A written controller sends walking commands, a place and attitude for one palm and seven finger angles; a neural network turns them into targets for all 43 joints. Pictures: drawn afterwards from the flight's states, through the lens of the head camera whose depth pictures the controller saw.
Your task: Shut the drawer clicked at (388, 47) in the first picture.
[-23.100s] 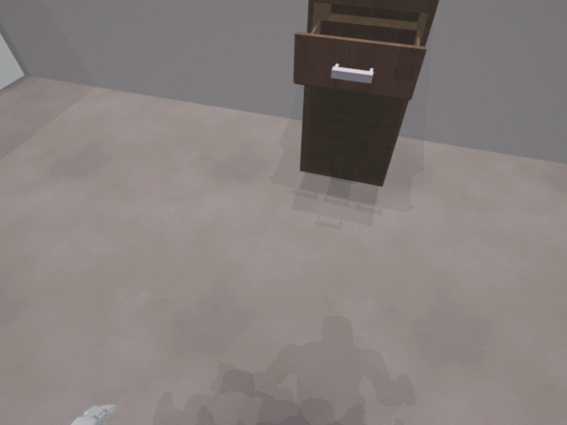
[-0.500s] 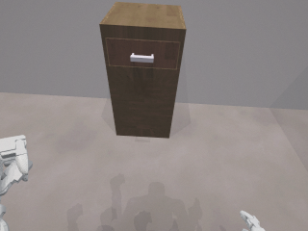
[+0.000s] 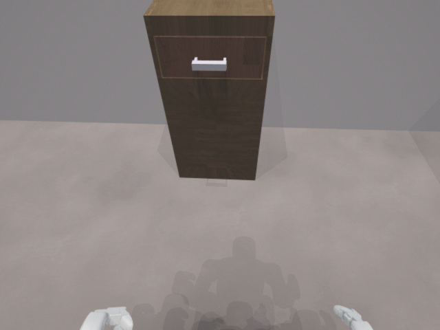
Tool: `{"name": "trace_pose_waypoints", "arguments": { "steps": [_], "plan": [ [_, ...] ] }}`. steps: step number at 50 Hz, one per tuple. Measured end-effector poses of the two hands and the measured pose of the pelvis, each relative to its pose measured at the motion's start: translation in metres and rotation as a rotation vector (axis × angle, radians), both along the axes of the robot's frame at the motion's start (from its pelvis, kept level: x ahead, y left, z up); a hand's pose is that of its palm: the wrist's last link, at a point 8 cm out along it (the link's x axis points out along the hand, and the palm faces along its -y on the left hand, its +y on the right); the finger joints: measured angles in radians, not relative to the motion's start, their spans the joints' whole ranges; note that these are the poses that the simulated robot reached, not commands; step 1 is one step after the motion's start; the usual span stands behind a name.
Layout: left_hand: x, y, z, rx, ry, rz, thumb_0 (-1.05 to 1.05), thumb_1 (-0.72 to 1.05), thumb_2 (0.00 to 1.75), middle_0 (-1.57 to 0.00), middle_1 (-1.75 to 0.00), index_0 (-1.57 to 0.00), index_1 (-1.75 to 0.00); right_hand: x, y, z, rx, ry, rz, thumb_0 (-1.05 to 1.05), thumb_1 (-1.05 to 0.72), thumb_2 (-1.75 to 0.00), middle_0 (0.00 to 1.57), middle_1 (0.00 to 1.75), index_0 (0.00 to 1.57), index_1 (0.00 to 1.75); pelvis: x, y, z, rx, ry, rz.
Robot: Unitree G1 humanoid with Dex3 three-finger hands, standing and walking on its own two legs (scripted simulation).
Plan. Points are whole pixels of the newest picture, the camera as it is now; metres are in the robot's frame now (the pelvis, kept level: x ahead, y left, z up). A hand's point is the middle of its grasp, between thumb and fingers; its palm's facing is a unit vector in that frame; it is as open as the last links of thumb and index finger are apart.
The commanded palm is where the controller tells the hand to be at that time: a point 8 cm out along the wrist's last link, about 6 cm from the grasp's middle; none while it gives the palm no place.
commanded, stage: let the arm hang, fingers relaxed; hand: left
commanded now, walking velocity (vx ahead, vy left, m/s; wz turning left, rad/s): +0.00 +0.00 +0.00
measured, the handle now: (209, 62) +1.00 +0.07 -0.02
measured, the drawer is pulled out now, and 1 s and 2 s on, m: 0.00 0.00 0.00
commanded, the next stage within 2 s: look to check the result in 0.88 s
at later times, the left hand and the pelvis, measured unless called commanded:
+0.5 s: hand out of the picture -0.01 +0.21 -0.15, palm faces +0.01 -0.97 -0.25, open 6.7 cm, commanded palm none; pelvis +0.00 +0.01 +0.02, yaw +0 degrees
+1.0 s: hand out of the picture +0.04 +0.20 -0.15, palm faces +0.00 -0.97 -0.23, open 7.4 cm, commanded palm none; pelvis +0.01 +0.01 +0.02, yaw -1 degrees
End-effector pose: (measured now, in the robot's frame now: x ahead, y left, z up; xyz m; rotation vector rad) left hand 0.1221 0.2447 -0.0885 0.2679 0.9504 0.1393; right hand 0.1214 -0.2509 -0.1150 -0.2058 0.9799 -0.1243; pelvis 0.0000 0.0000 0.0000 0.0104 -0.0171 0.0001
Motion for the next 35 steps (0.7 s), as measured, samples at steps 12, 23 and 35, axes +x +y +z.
{"name": "trace_pose_waypoints", "arguments": {
  "steps": [12, 23, 35],
  "plan": [
    [-0.143, 0.006, -0.037, -0.057, 0.467, 0.143, 0.01, 0.9, 0.89, -0.8, -1.0, -0.8, -0.96, -0.104, 0.009, -0.008, -0.011, 0.383, -0.052, 0.0, -0.9, -0.9, 0.2, 0.3, 0.2, 0.3, -0.005, 0.0, 0.015, -0.026, -0.006, 0.008],
    [-0.146, 0.013, -0.031, -0.035, 0.496, 0.15, 0.0, 0.91, 0.89, -0.38, -0.51, -0.38, -0.5, -0.141, 0.028, -0.017, 0.039, 0.465, -0.102, 0.0, -0.9, -0.9, 0.2, 0.3, 0.2, 0.3, -0.004, 0.008, 0.017, -0.018, -0.016, -0.001],
    [-0.089, 0.001, -0.032, -0.062, 0.357, 0.097, 0.0, 0.91, 0.89, -0.21, -0.31, -0.21, -0.32, -0.128, 0.036, -0.018, 0.059, 0.41, -0.114, 0.0, -0.91, -0.9, 0.2, 0.3, 0.2, 0.3, 0.0, 0.009, 0.018, -0.012, -0.017, -0.007]
  ]
}}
